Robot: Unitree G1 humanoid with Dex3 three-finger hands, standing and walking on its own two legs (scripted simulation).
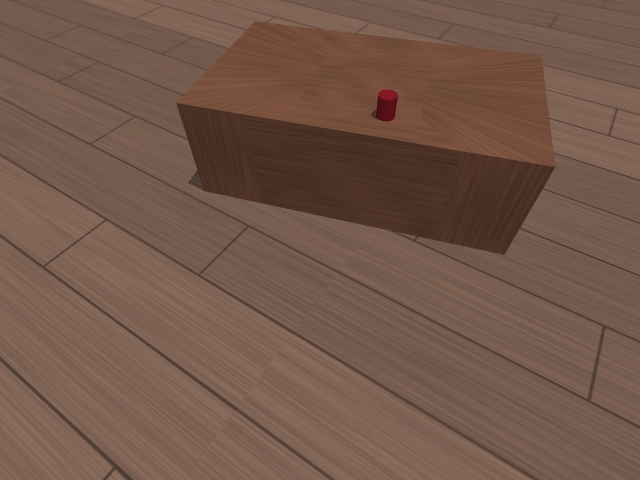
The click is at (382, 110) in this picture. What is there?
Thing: squat round
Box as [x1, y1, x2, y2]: [376, 90, 397, 120]
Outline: 382,90 378,93 376,117 381,120 391,120 394,117 397,94 392,90
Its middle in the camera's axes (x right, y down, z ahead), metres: +0.23 -0.47 +1.38
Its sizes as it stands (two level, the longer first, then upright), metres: 0.067 0.067 0.083
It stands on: a support 0.45 m high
